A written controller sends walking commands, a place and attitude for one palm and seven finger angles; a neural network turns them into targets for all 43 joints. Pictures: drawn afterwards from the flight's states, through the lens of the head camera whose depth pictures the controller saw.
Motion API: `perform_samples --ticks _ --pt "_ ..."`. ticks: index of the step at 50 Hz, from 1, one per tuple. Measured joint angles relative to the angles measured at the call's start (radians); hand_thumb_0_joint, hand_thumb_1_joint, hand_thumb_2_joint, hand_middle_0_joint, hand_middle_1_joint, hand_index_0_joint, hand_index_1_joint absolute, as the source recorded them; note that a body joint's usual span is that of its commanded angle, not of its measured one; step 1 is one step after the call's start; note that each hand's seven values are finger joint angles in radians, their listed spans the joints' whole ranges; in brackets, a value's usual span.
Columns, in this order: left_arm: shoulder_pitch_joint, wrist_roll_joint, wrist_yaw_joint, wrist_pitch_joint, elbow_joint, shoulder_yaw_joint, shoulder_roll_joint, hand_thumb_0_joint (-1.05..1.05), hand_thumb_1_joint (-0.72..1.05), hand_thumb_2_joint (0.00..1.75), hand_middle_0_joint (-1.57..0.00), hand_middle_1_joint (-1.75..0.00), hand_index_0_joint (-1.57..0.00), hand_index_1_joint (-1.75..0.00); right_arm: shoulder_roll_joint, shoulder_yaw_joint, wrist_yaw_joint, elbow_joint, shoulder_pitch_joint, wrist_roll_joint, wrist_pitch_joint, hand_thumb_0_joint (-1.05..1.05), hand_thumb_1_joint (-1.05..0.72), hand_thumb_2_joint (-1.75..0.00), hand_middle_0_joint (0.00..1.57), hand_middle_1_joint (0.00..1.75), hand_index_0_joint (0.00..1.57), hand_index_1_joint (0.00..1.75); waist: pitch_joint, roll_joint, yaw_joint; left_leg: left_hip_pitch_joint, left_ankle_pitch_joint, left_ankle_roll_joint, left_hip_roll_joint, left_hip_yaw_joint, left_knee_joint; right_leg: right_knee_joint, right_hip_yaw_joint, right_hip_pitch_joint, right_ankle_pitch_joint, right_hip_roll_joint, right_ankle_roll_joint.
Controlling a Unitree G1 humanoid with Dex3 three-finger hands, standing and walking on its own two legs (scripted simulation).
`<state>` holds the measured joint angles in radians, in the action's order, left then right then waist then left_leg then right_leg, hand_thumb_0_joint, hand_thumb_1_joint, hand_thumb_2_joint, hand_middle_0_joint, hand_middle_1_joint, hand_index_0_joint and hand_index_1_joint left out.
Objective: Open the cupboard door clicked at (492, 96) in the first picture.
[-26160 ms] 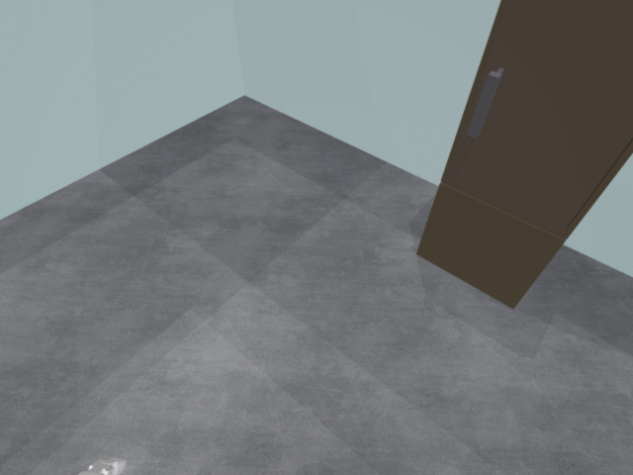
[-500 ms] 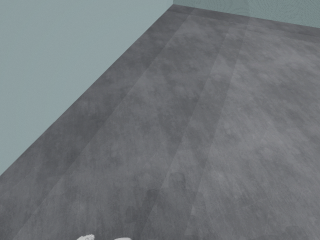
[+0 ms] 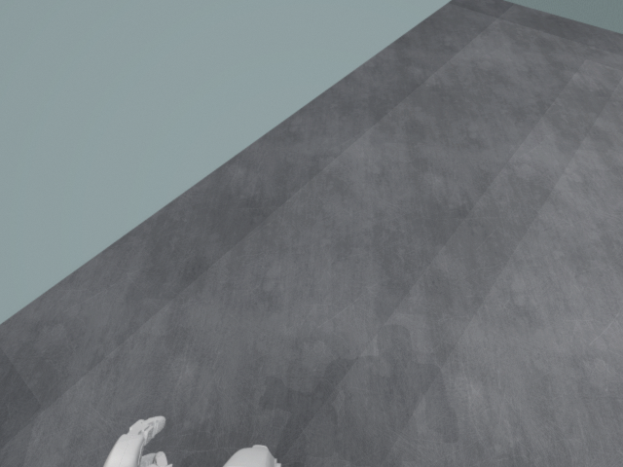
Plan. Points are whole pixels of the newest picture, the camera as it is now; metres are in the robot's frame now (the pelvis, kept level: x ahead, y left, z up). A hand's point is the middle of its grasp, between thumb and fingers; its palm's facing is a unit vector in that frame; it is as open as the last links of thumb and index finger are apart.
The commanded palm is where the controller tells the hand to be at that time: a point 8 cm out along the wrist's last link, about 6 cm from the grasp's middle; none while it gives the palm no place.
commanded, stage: turn to face it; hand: left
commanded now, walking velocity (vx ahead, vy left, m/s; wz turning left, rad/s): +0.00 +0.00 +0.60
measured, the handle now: out of the picture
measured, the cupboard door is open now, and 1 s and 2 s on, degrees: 49 49 49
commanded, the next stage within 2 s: none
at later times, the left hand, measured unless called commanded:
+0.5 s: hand out of the picture +0.05 +0.20 -0.15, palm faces +0.34 -0.90 -0.28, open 7.4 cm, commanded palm none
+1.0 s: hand out of the picture -0.01 +0.16 -0.15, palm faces +0.61 -0.75 -0.25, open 7.4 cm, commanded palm none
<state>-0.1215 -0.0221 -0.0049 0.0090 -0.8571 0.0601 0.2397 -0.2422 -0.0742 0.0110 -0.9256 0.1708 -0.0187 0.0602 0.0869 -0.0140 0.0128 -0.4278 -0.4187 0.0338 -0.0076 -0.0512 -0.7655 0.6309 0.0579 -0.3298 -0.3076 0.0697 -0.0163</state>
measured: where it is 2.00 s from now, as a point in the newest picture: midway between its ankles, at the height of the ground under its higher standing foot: outside the picture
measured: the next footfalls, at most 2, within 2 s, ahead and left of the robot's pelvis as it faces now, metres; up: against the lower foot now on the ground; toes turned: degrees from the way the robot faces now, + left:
left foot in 0.26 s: +0.05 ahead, +0.12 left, +0.00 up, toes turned +15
right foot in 0.52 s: +0.14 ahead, -0.15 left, +0.00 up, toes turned +17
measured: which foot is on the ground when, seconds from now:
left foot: up 0.00-0.24, down 0.26-0.52, up 0.54-0.80, down 0.82-1.00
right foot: down 0.00-0.26, up 0.28-0.50, down 0.52-0.80, up 0.82-1.00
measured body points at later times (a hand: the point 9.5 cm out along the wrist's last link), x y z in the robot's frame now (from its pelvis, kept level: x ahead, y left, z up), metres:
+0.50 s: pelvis +0.03 -0.04 +0.00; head +0.08 -0.03 +0.45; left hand +0.03 +0.25 -0.13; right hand +0.21 -0.25 -0.14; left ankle +0.01 +0.11 -0.72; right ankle +0.09 -0.17 -0.71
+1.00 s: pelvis +0.04 -0.07 +0.01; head +0.08 -0.02 +0.45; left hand -0.04 +0.20 -0.14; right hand +0.27 -0.22 -0.13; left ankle -0.02 +0.05 -0.72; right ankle +0.12 -0.18 -0.68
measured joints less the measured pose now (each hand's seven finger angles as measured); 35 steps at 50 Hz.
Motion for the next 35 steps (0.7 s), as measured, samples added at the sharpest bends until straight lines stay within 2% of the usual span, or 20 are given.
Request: perform_samples --ticks 3,5,9,11,12,13,14,16,19,22,25,26,27,29,31,33,35 --pt "-0.031 -0.002 -0.008 0.003 -0.003 -0.009 -0.021 0.0 0.91 0.89 -0.2 -0.3 -0.2 -0.3 -0.02 -0.015 0.006 0.0 -0.022 -0.001 0.015 0.01 -0.9 -0.9 0.2 0.3 0.2 0.29 0.01 -0.008 0.003 -0.071 -0.065 0.009 0.003 0.036 -0.282 -0.013 0.04 0.036 -0.024 0.019 0.006" --pt "-0.052 -0.003 -0.012 0.005 -0.014 -0.012 -0.026 0.0 0.91 0.89 -0.2 -0.3 -0.2 -0.3 -0.018 -0.014 0.009 0.005 -0.036 0.002 0.015 0.01 -0.9 -0.9 0.2 0.3 0.2 0.29 0.017 0.009 0.006 -0.065 -0.069 0.021 -0.005 0.075 -0.296 -0.049 0.06 0.066 -0.018 0.035 0.005" --pt "-0.083 -0.004 -0.008 0.0 -0.032 -0.016 -0.024 0.0 0.91 0.89 -0.2 -0.3 -0.2 -0.3 -0.005 0.0 0.016 0.022 -0.059 0.009 0.004 0.01 -0.91 -0.9 0.2 0.3 0.2 0.29 0.031 0.054 -0.004 0.018 -0.045 0.025 -0.007 0.136 -0.07 -0.071 0.104 0.098 -0.021 0.071 0.002" --pt "-0.098 0.0 -0.003 0.0 -0.039 -0.015 -0.02 0.0 0.91 0.89 -0.2 -0.3 -0.2 -0.3 -0.004 0.007 0.018 0.034 -0.07 0.009 -0.003 0.01 -0.91 -0.9 0.2 0.3 0.2 0.29 0.037 0.065 -0.009 0.071 0.031 0.017 -0.001 0.153 0.071 -0.04 0.13 0.097 -0.046 0.086 -0.006" --pt "-0.108 0.004 0.0 0.002 -0.04 -0.014 -0.017 0.0 0.91 0.89 -0.2 -0.3 -0.2 -0.3 -0.007 0.011 0.02 0.042 -0.072 0.007 -0.009 0.01 -0.91 -0.9 0.2 0.3 0.2 0.29 0.035 0.065 -0.01 0.102 0.115 0.004 -0.002 0.158 0.146 -0.003 0.142 0.086 -0.068 0.091 -0.012" --pt "-0.119 0.007 0.002 0.007 -0.04 -0.013 -0.017 0.0 0.91 0.89 -0.2 -0.3 -0.2 -0.3 -0.016 0.012 0.022 0.054 -0.07 0.004 -0.018 0.01 -0.91 -0.9 0.2 0.3 0.2 0.29 0.024 0.049 -0.01 0.117 0.164 -0.03 -0.011 0.142 0.188 0.065 0.148 0.054 -0.092 0.086 -0.024" --pt "-0.114 0.009 0.002 0.019 -0.046 -0.01 -0.006 0.0 0.91 0.89 -0.2 -0.3 -0.2 -0.3 -0.01 0.011 0.019 0.056 -0.076 0.002 -0.027 0.01 -0.9 -0.9 0.2 0.3 0.2 0.29 0.029 0.059 -0.011 0.1 0.142 -0.049 -0.004 0.133 0.158 0.163 0.116 0.014 -0.162 0.087 -0.039" --pt "-0.09 0.008 -0.004 0.044 -0.057 -0.002 0.014 0.0 0.91 0.89 -0.2 -0.3 -0.2 -0.3 0.003 0.018 0.01 0.059 -0.076 -0.002 -0.035 0.01 -0.9 -0.9 0.2 0.3 0.2 0.29 0.042 0.074 -0.016 0.084 0.109 -0.054 0.004 0.11 0.12 0.344 0.042 -0.064 -0.242 0.061 -0.056" --pt "-0.055 0.01 -0.005 0.056 -0.059 0.006 0.024 0.01 0.91 0.89 -0.2 -0.3 -0.2 -0.3 0.011 0.025 -0.003 0.054 -0.058 -0.005 -0.034 0.01 -0.9 -0.9 0.2 0.3 0.2 0.29 0.047 0.057 -0.02 0.093 0.13 -0.032 0.001 0.06 0.15 0.435 -0.008 -0.128 -0.213 0.025 -0.065" --pt "-0.037 0.013 0.002 0.051 -0.038 0.008 0.022 0.01 0.91 0.89 -0.2 -0.3 -0.2 -0.3 0.009 0.025 -0.005 0.04 -0.043 -0.008 -0.022 0.01 -0.9 -0.9 0.2 0.3 0.2 0.29 0.042 0.026 -0.02 0.104 0.155 -0.017 -0.005 0.012 0.183 0.323 -0.022 -0.115 -0.178 0.003 -0.06" --pt "-0.039 0.013 0.007 0.032 -0.011 0.007 0.021 0.0 0.91 0.89 -0.2 -0.3 -0.2 -0.3 0.006 0.019 -0.002 0.03 -0.03 -0.006 -0.004 0.01 -0.9 -0.9 0.21 0.3 0.2 0.29 0.026 0.001 -0.018 0.09 0.153 0.006 -0.008 -0.033 0.169 0.106 -0.019 -0.039 -0.091 -0.018 -0.05" --pt "-0.05 0.009 0.007 0.022 0.003 0.005 0.027 0.0 0.91 0.89 -0.2 -0.3 -0.2 -0.3 0.007 0.015 0.0 0.032 -0.022 -0.002 0.002 0.01 -0.9 -0.9 0.21 0.3 0.2 0.3 0.011 0.01 -0.018 0.071 0.136 0.005 0.003 -0.037 0.142 0.007 -0.025 -0.006 -0.06 -0.01 -0.036" --pt "-0.051 0.004 0.004 0.013 0.007 0.006 0.026 0.0 0.91 0.89 -0.2 -0.3 -0.2 -0.3 0.004 0.009 0.002 0.03 -0.025 0.001 0.007 0.01 -0.9 -0.9 0.21 0.3 0.2 0.3 0.012 0.009 -0.021 0.043 0.06 0.005 0.01 -0.039 0.076 0.002 -0.021 -0.01 -0.015 -0.007 -0.017" --pt "-0.049 -0.001 -0.003 0.01 0.007 -0.001 0.008 0.0 0.91 0.89 -0.2 -0.3 -0.2 -0.3 -0.01 -0.005 0.006 0.026 -0.032 0.002 0.017 0.01 -0.9 -0.9 0.21 0.3 0.2 0.29 0.026 -0.007 -0.012 -0.017 -0.057 0.0 0.019 -0.022 -0.126 0.027 0.01 -0.002 -0.01 0.006 0.004" --pt "-0.058 -0.002 -0.009 0.013 0.005 -0.006 -0.008 0.0 0.91 0.89 -0.2 -0.3 -0.2 -0.3 -0.017 -0.012 0.01 0.019 -0.039 0.002 0.023 0.01 -0.9 -0.9 0.2 0.3 0.2 0.29 0.031 -0.007 -0.006 -0.055 -0.074 0.005 0.015 0.018 -0.283 0.005 0.036 0.025 -0.01 0.02 0.008" --pt "-0.069 -0.004 -0.011 0.014 0.0 -0.01 -0.017 0.0 0.91 0.89 -0.2 -0.3 -0.2 -0.3 -0.013 -0.011 0.015 0.017 -0.043 0.004 0.025 0.01 -0.9 -0.9 0.2 0.3 0.2 0.29 0.03 0.012 -0.001 -0.05 -0.076 0.015 0.005 0.061 -0.301 -0.032 0.056 0.051 0.002 0.037 0.007" --pt "-0.075 -0.006 -0.011 0.013 -0.007 -0.013 -0.021 0.0 0.91 0.89 -0.2 -0.3 -0.2 -0.3 -0.003 -0.007 0.019 0.021 -0.045 0.007 0.021 0.01 -0.91 -0.9 0.2 0.3 0.2 0.29 0.03 0.037 -0.001 -0.011 -0.079 0.021 -0.001 0.099 -0.208 -0.057 0.076 0.068 0.011 0.057 0.006"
